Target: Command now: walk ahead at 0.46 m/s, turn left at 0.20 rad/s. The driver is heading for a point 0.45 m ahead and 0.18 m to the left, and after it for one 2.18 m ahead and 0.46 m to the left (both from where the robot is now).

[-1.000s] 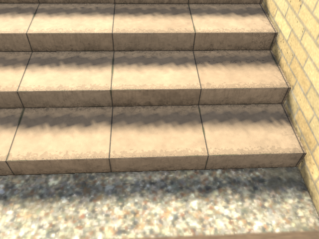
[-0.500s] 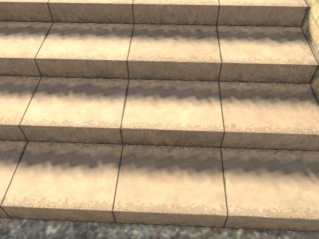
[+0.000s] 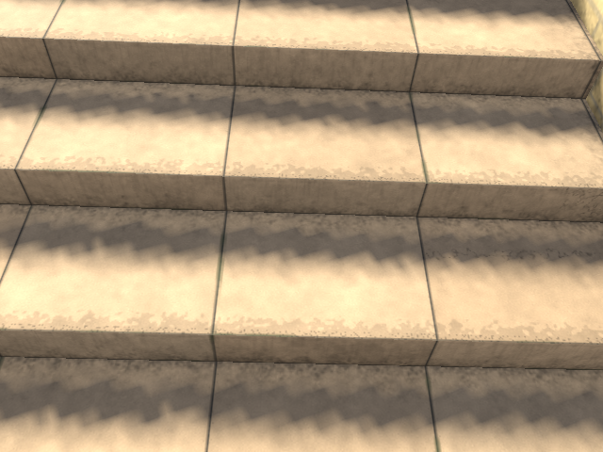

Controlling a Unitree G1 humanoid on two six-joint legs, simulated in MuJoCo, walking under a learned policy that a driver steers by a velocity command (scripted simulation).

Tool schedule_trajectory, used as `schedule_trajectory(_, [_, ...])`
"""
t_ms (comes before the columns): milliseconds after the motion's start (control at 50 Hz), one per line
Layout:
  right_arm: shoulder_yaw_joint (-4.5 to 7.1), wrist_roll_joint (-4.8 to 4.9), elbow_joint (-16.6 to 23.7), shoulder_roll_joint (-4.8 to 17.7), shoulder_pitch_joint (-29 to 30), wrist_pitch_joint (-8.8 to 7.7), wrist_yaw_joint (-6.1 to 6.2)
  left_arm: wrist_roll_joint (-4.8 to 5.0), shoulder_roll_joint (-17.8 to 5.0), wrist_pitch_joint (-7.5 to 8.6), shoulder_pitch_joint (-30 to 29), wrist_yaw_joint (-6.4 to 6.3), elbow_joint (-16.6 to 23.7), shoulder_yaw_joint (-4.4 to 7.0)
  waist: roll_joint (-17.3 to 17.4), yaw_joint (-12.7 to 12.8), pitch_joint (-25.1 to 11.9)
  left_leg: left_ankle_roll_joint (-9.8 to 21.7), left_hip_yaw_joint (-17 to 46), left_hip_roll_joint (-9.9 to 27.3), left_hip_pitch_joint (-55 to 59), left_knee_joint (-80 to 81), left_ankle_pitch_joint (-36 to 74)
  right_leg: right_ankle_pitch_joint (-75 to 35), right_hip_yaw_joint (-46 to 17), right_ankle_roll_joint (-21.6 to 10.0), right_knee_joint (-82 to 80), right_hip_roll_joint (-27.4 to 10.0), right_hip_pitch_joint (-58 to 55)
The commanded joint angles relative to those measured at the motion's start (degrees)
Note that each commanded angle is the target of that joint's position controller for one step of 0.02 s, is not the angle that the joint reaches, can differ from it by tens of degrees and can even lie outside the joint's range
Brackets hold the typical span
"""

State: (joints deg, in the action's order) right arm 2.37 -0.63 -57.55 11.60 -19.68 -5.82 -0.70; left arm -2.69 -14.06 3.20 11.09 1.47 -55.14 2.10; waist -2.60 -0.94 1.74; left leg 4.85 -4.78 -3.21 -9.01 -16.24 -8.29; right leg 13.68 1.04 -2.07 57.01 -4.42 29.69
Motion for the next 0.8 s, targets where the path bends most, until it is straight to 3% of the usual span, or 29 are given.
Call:
schedule_trajectory(20, [1.00, 0.21, 1.3, 6.8, -1.7, -0.47, 0.36, 0.04, -1.6, 0.08, -1.9, 0.10, 3.2, -0.04, 6.4, 1.1, 0.8, 7.6, 11.7, 14.0, 1.3, 7.7, 16.2, -3.4, 1.1, 2.2, -7.0, -0.7, 2.8])
schedule_trajectory(60, [0.66, -1.06, 1.1, 5.8, -3.5, 0.25, 0.53, 0.59, 0.8, -0.47, -0.2, -0.82, 2.6, -1.01, 8.1, 1.3, -1.3, 7.9, 9.0, 13.1, 0.8, 1.6, 33.1, -0.1, 4.0, 3.0, -5.6, 2.1, -1.2])
schedule_trajectory(140, [1.20, -1.59, 2.3, 7.8, -3.5, 1.29, 1.19, 1.17, -0.9, 0.14, -1.6, -3.07, 4.3, -0.76, 9.5, 0.8, -2.6, 8.1, 13.0, 14.6, 4.0, -6.0, 45.1, 1.5, 2.8, 1.5, -8.8, 4.1, -1.7])
schedule_trajectory(180, [1.59, -1.22, 3.5, 8.0, -0.4, 1.83, 1.58, 1.77, -1.5, 0.62, 1.6, -3.86, 3.9, -0.43, 10.0, 2.6, -2.8, 6.3, 14.0, 13.2, 2.9, -10.7, 45.6, 0.9, 1.7, 0.7, -16.6, 5.2, -7.3])
schedule_trajectory(200, [1.91, -0.48, 4.1, 8.2, 1.6, 2.07, 1.72, 1.90, -1.8, 0.96, 5.1, -4.29, 2.9, -0.11, 9.3, 4.5, -3.4, 4.7, 13.7, 11.4, 1.9, -15.5, 44.8, -3.9, 2.0, 0.6, -24.4, 6.1, -12.7])
schedule_trajectory(220, [2.19, 0.88, 4.8, 8.1, 3.6, 2.22, 1.65, 1.79, -2.2, 1.47, 10.6, -4.79, 1.3, 0.41, 7.1, 7.4, -4.8, 2.4, 12.7, 8.6, -1.2, -23.4, 38.4, -15.4, 2.6, 0.6, -35.2, 6.1, -21.3])
schedule_trajectory(240, [1.63, 2.32, 7.4, 5.0, 3.9, 1.85, 1.59, 0.37, -7.8, 2.19, 15.2, -5.17, 1.0, 1.88, -1.9, 7.7, -8.0, -1.2, 9.7, 3.1, -12.6, -38.2, 11.6, -39.7, -9.1, -2.4, -37.2, -7.3, -34.0])
schedule_trajectory(260, [0.84, 1.42, 7.0, -0.4, -3.2, 2.61, 2.41, 0.94, -9.7, 1.93, 14.8, -4.51, 2.1, 1.97, -8.5, 1.9, -9.6, -2.2, 7.3, -2.6, -21.7, -51.0, -26.8, -79.2, -18.4, -5.0, -31.0, -20.4, -38.8])
schedule_trajectory(280, [1.67, 0.83, 5.6, 1.3, -8.7, 4.42, 3.07, 1.99, -9.8, 0.90, 13.9, -3.98, 3.0, 2.46, -6.4, 1.2, -14.7, -2.8, 7.8, -1.3, -20.3, -60.1, -28.0, -68.9, -20.1, -11.9, -32.5, -24.5, -33.7])
schedule_trajectory(300, [2.33, -0.90, 5.6, 3.5, -6.3, 5.75, 2.92, 2.24, -5.9, 0.06, 7.2, -3.92, 5.4, 1.80, -2.2, -0.8, -9.6, -3.2, 7.0, 1.2, -22.1, -65.3, -24.1, -43.9, -19.1, -13.4, -36.4, -21.4, -26.6])
schedule_trajectory(320, [2.93, -2.26, 6.4, 4.4, -2.3, 6.58, 2.33, 2.41, -2.4, -0.55, 1.7, -4.24, 7.0, 0.85, -1.1, -1.5, -2.5, -3.7, 6.5, 2.9, -23.9, -66.0, -20.9, -24.8, -13.9, -12.0, -39.8, -16.8, -19.0])
schedule_trajectory(340, [3.26, -2.58, 7.5, 4.6, 0.1, 7.56, 1.85, 1.70, -1.0, -1.07, -0.4, -4.55, 7.6, 0.42, -2.5, -2.0, 0.8, -4.6, 5.6, 3.4, -24.4, -67.0, -18.2, -17.0, -9.8, -10.3, -41.4, -13.4, -14.2])
schedule_trajectory(380, [3.27, -2.56, 8.9, 3.9, 1.8, 9.07, 1.19, 1.15, -1.7, -1.23, 1.4, -5.31, 7.3, 0.72, -3.5, -1.8, 1.2, -5.8, 4.3, 2.6, -24.5, -69.4, -13.3, -19.4, -4.2, -10.3, -41.3, -11.2, -11.3])
schedule_trajectory(440, [3.18, -2.31, 11.2, 3.0, 3.9, 9.64, 1.33, 1.22, -3.8, -0.54, 5.8, -5.40, 6.8, 1.48, -1.5, -0.8, -2.7, -7.2, 4.5, 1.9, -27.4, -69.8, -11.6, -29.1, -2.0, -12.1, -38.5, -12.8, -17.6])
schedule_trajectory(520, [3.12, -2.37, 14.9, 3.9, 9.0, 11.16, 0.63, 1.12, -4.4, -1.22, 7.7, -5.47, 7.8, 1.74, -4.0, 0.9, -4.0, -8.8, 4.5, 3.1, -30.4, -59.7, -12.2, -23.5, -0.4, -12.2, -38.3, -14.0, -24.2])
schedule_trajectory(560, [2.63, -2.10, 16.0, 3.2, 9.9, 11.76, 0.19, 0.79, -5.0, -1.61, 6.9, -5.42, 9.0, 2.03, -5.6, 0.9, -4.2, -8.9, 3.3, 4.1, -27.0, -52.4, -12.8, -20.0, 1.5, -11.2, -37.9, -14.2, -23.7])
schedule_trajectory(580, [2.58, 3.61, 19.3, 3.9, 16.0, 11.49, 1.84, 0.91, -9.3, -2.48, 1.4, -6.31, 12.2, 3.26, -6.9, 2.4, -4.8, -10.5, 4.1, 6.4, -26.9, -48.3, -14.3, -15.2, 1.3, -11.0, -39.8, -15.9, -22.7])
schedule_trajectory(620, [2.09, 2.40, 21.2, 4.0, 17.2, 11.16, 2.85, 1.24, -9.8, -3.37, 0.1, -7.43, 13.2, 3.48, -5.9, 2.5, -4.7, -11.0, 3.4, 7.2, -22.2, -41.6, -15.3, -20.8, 1.7, -11.1, -38.9, -17.2, -20.8])
schedule_trajectory(660, [2.20, 1.94, 21.7, 4.3, 15.2, 11.21, 2.79, 1.64, -11.3, -3.89, 0.6, -7.24, 13.4, 4.06, -6.4, 2.3, -6.1, -10.6, 1.8, 6.9, -18.2, -36.2, -15.3, -31.4, 3.1, -11.0, -36.5, -18.1, -21.3])
schedule_trajectory(680, [2.31, 1.80, 21.9, 4.7, 14.2, 11.27, 2.61, 2.06, -11.4, -4.00, 0.8, -6.98, 13.3, 4.21, -6.1, 2.2, -6.6, -10.0, 1.2, 6.7, -17.2, -33.8, -14.9, -34.1, 3.4, -10.9, -35.3, -18.6, -22.1])
schedule_trajectory(700, [-1.00, -1.45, 17.0, 0.0, 4.6, 11.39, -1.28, -1.34, -5.4, -0.78, 2.0, -5.16, 14.5, 2.47, 2.3, 0.8, -6.9, -7.3, 4.9, 12.8, -12.2, -27.6, -7.4, -24.4, 0.0, -14.8, -45.1, -22.0, -19.2])
schedule_trajectory(720, [0.26, -1.80, 17.3, 1.3, 5.6, 10.20, -2.50, -0.13, -7.4, 0.30, 0.3, -4.83, 14.3, 3.72, -0.5, 1.6, -3.6, -6.4, 4.5, 10.6, -10.6, -23.1, -11.8, -13.6, 0.7, -13.6, -45.0, -20.8, -19.6])
schedule_trajectory(760, [2.46, -1.12, 18.2, 6.0, 8.4, 6.94, -3.58, 0.79, -9.1, 0.41, -0.2, -5.07, 13.2, 4.41, 1.8, 1.6, -6.4, -2.3, 0.9, 5.9, -6.5, -9.8, -3.5, -5.2, 5.3, -10.5, -39.1, -17.3, -23.1])
schedule_trajectory(780, [3.86, -1.06, 17.8, 8.2, 8.7, 5.66, -3.32, 0.05, -8.1, -0.14, 2.8, -4.85, 12.0, 4.10, 3.9, 2.2, -8.5, 0.4, 1.7, 4.5, -0.7, -4.5, 5.6, -1.0, 7.0, -7.0, -33.5, -15.0, -22.1])
schedule_trajectory(800, [5.61, -0.95, 17.6, 13.0, 7.8, 4.34, -2.18, 0.04, -2.7, -0.25, 8.1, -5.07, 12.4, 2.98, 13.3, 4.6, -13.7, 9.5, 9.6, 11.7, 7.4, -7.4, 37.9, 10.8, 16.3, -0.4, -18.8, -6.0, -17.4])
